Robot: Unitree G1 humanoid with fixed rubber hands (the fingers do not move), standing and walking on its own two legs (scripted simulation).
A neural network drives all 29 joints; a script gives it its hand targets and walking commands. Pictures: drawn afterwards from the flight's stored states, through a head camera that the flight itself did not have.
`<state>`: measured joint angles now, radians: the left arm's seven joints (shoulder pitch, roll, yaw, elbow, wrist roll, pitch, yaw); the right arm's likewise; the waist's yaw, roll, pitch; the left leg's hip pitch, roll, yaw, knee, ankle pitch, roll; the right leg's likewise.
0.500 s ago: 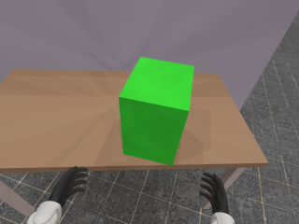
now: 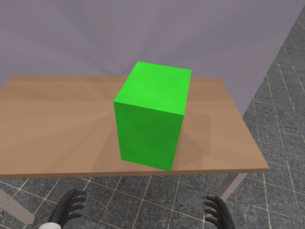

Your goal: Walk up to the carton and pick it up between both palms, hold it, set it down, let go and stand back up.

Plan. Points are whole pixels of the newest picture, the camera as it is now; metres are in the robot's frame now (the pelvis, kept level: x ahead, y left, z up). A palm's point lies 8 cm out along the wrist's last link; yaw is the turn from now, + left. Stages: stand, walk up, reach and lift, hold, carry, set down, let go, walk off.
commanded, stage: set down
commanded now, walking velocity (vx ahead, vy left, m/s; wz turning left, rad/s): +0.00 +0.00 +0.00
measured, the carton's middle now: (154, 117) +0.50 +0.02 +0.02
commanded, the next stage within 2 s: let go in 0.28 s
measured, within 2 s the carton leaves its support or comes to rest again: neither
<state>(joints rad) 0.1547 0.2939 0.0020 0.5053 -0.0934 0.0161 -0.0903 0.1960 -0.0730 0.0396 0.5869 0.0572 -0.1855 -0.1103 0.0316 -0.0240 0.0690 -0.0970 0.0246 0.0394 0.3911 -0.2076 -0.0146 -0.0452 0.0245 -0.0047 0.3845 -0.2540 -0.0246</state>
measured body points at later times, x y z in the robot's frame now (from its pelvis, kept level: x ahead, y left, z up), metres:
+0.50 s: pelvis +0.00 -0.01 +0.00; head +0.01 +0.00 +0.45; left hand +0.18 +0.22 -0.09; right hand +0.16 -0.23 -0.09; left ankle +0.01 +0.12 -0.74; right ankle -0.02 -0.10 -0.74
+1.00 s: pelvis +0.01 +0.00 +0.00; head -0.02 -0.01 +0.45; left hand +0.13 +0.25 -0.10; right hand +0.13 -0.25 -0.12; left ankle +0.01 +0.12 -0.74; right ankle -0.02 -0.10 -0.74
